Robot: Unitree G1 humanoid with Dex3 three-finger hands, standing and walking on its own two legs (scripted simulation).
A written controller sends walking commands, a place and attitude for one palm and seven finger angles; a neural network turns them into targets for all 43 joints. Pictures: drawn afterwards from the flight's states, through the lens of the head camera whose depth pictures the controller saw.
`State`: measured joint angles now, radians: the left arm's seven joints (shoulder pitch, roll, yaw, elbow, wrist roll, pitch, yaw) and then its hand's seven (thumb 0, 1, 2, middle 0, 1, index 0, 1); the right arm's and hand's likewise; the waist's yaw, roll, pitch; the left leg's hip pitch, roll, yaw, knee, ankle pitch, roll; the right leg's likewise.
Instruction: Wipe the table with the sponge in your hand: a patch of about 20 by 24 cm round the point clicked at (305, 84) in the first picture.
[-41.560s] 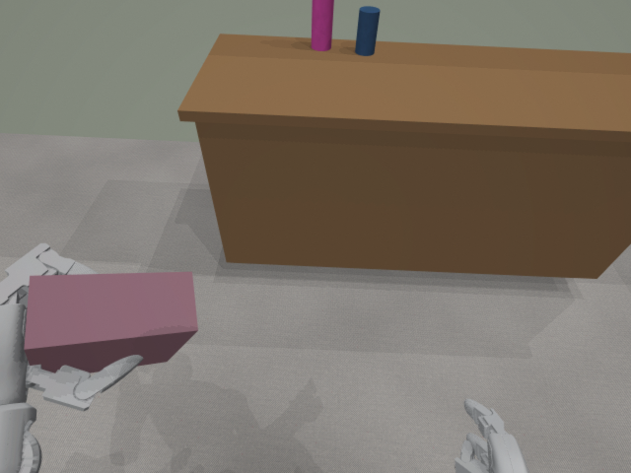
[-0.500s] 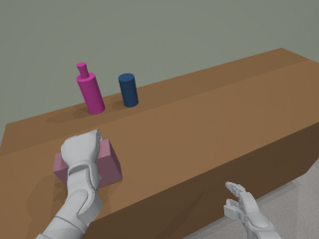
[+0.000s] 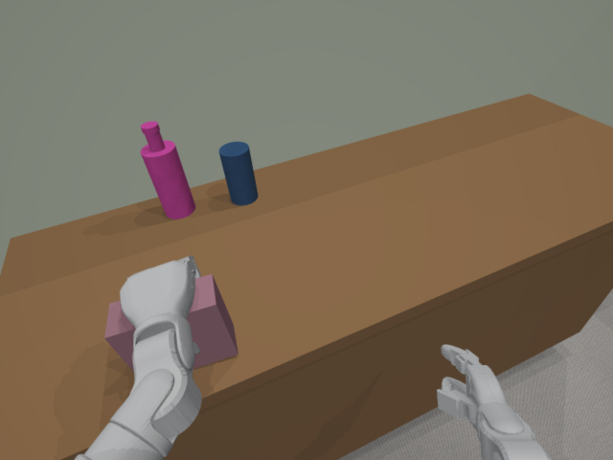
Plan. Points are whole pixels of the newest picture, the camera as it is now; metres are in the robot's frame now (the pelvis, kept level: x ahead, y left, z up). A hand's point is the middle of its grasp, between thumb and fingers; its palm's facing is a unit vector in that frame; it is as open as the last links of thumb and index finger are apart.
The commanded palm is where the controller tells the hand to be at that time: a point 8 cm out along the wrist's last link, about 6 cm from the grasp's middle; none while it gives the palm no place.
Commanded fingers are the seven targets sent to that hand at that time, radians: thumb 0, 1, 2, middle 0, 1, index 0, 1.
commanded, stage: slide across to the third lane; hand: left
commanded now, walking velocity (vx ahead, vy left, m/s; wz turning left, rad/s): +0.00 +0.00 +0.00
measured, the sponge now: (182, 338) +0.27 +0.23 +0.02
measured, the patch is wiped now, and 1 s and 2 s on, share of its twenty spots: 0.50 0.65 0.80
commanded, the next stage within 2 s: wipe forward along the third lane in 0.40 s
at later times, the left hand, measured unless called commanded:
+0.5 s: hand (227, 300) +0.30 +0.16 +0.07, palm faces +0.03 -0.08 -1.00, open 10.1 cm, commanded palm +0.28 +0.15 +0.13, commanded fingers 0.00 0.10 1.30 -1.20 -1.60 -1.20 -1.60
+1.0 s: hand (233, 284) +0.33 +0.16 +0.07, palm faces -0.03 -0.06 -1.00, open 10.0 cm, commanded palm +0.32 +0.17 +0.11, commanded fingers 0.00 0.10 1.30 -1.20 -1.60 -1.20 -1.60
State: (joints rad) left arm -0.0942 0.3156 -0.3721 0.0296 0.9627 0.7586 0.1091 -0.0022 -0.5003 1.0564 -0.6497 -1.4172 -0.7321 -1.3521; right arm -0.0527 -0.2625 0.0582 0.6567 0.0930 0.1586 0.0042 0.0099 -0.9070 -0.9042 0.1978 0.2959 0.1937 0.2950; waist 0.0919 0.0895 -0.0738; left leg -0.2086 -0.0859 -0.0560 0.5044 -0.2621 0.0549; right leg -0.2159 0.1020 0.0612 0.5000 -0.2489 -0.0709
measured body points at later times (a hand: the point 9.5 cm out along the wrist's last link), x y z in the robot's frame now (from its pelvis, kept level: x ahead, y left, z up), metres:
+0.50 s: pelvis -0.01 -0.03 +0.00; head -0.04 -0.08 +0.44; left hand +0.30 +0.16 +0.12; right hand +0.25 -0.22 -0.08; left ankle +0.00 +0.09 -0.74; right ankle +0.01 -0.08 -0.74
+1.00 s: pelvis -0.02 -0.06 +0.00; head -0.04 -0.10 +0.45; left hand +0.33 +0.16 +0.12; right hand +0.19 -0.29 -0.10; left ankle +0.00 +0.09 -0.74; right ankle +0.01 -0.08 -0.74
